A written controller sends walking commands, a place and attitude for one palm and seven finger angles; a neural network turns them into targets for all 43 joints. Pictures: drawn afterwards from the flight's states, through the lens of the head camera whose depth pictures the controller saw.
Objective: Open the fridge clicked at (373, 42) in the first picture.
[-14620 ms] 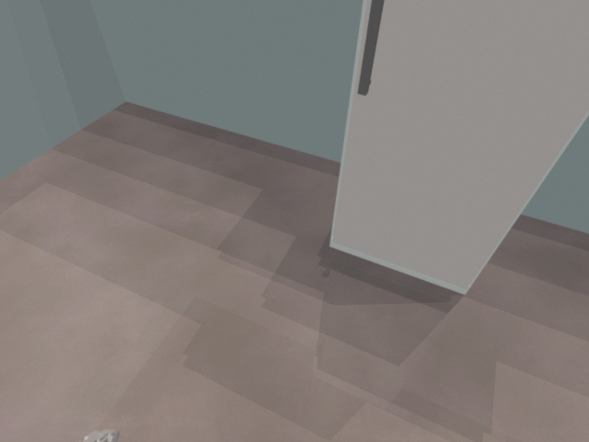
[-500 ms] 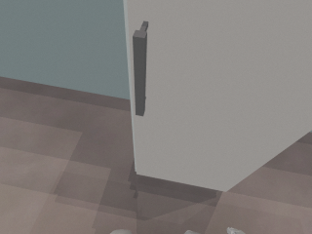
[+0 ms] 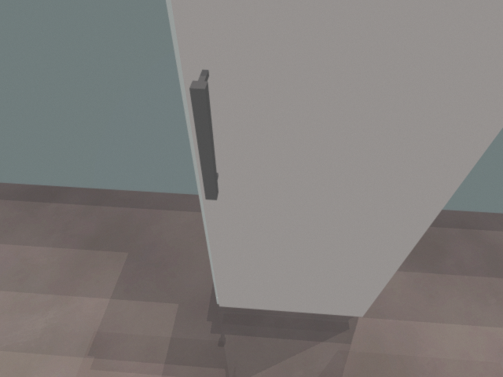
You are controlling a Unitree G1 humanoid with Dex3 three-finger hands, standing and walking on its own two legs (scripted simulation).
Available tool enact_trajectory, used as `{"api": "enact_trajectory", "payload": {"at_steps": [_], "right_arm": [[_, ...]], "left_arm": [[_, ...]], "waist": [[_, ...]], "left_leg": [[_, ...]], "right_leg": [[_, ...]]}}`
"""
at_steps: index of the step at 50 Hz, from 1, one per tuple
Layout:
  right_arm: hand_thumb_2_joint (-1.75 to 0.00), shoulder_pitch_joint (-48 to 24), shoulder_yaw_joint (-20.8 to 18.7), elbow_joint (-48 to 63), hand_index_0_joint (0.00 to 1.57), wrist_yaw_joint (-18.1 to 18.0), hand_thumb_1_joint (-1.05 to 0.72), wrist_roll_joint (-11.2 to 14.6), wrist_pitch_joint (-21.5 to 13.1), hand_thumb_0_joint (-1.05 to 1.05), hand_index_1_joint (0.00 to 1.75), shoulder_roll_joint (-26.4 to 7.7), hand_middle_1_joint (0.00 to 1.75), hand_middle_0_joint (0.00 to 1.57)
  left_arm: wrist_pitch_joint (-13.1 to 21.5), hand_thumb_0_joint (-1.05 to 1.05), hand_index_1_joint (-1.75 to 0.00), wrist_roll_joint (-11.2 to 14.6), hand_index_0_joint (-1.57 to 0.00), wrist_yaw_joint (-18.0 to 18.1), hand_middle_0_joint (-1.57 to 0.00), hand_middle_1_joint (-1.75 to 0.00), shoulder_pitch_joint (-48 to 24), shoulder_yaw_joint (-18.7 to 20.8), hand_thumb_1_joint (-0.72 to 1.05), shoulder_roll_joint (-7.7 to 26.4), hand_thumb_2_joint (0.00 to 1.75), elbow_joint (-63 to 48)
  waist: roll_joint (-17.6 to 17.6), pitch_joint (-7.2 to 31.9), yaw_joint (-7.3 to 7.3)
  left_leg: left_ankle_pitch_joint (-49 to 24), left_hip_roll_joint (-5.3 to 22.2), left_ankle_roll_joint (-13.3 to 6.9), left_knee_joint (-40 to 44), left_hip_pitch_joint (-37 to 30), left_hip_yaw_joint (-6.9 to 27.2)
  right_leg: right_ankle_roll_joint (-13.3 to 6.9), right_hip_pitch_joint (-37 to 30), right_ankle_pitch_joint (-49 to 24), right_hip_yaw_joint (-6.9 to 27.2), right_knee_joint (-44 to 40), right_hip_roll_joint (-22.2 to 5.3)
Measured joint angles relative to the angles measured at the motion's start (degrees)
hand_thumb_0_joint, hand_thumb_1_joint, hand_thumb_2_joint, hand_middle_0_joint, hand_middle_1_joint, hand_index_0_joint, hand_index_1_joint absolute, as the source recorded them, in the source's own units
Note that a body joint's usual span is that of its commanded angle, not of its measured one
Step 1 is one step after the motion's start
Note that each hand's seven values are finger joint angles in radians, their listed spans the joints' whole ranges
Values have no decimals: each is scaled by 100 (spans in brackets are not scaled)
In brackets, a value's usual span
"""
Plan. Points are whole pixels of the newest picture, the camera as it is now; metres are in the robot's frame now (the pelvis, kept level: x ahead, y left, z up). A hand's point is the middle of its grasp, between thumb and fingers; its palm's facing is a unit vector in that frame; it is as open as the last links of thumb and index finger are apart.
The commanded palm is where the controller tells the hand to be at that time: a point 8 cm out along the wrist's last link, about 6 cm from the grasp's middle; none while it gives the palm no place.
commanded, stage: come to a stop and stand still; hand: left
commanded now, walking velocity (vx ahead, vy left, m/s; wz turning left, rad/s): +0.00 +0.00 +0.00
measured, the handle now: (208, 141) +0.47 +0.10 +0.14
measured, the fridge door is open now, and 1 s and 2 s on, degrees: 0 0 0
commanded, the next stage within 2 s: look again from close up in 0.88 s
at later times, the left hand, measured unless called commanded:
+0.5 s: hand out of the picture -0.04 +0.17 -0.19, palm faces +0.07 -0.98 -0.16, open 7.3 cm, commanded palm none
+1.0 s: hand out of the picture -0.09 +0.19 -0.19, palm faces +0.06 -0.99 -0.13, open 7.3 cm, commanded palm none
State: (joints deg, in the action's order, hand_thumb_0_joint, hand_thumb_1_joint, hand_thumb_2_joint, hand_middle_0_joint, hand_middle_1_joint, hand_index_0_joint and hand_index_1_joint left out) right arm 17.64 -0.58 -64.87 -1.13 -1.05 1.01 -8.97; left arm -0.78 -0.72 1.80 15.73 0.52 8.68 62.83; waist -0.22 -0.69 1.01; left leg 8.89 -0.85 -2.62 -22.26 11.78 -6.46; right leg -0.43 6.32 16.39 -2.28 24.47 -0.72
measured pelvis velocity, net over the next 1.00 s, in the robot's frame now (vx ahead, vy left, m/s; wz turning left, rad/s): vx -0.04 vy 0.03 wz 0.03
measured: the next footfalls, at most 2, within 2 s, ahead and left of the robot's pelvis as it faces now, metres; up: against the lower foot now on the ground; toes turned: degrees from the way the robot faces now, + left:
left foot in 1.88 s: -0.06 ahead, +0.13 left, +0.00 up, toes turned +2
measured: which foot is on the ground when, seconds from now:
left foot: down 0.00-1.00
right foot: down 0.00-1.00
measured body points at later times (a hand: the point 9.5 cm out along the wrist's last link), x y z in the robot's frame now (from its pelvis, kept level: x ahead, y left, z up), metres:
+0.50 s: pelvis -0.02 +0.01 -0.01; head -0.04 +0.01 +0.44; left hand -0.04 +0.22 -0.17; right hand -0.01 -0.21 -0.17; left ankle +0.04 +0.09 -0.74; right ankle -0.03 -0.11 -0.74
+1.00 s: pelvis -0.04 +0.03 -0.01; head -0.05 +0.06 +0.44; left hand -0.09 +0.24 -0.18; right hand -0.02 -0.20 -0.15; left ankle +0.04 +0.09 -0.74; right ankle -0.03 -0.11 -0.74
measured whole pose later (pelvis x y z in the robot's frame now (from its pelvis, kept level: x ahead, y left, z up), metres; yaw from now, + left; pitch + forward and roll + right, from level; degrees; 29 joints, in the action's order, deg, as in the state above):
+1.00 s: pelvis -0.04 +0.03 -0.01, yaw +2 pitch -1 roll -2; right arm 17.4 0.0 -60.2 -0.5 -0.9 0.2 -8.7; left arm -0.1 -1.5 1.9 24.1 -0.7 9.3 60.0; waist -2.3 0.7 -0.6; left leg 7.2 -1.6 -5.4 -26.2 18.1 -5.3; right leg 1.2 11.0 13.7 -3.7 26.2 -1.6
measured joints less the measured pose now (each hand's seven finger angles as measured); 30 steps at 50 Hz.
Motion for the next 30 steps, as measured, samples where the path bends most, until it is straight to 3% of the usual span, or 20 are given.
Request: {"api": "enact_trajectory", "payload": {"at_steps": [13,17,30], "right_arm": [[-90,293,24,-188,20,-41,-91,-4,-10,0,30,256,30,20],[-90,170,105,81,20,2,-91,15,-141,0,30,217,30,20],[-90,-19,36,553,20,17,-93,-22,-83,2,30,-44,30,20]], "left_arm": [[13,0,-30,14,-20,-10,-20,-30,299,-14,92,-231,90,169],[254,0,-30,-30,-20,98,-20,-30,384,-137,91,-308,90,157],[117,0,-30,-54,-20,68,-20,-30,512,-123,91,-119,90,-273]], "waist": [[-1,-119,-28],[166,-254,-2],[1,221,-84]], "left_leg": [[-103,24,3,21,170,58],[100,136,-13,-486,447,134],[202,-26,-174,-814,573,125]], "right_leg": [[-21,139,-106,-59,-53,31],[-21,216,-103,-131,63,125],[72,411,143,-146,614,-63]]}}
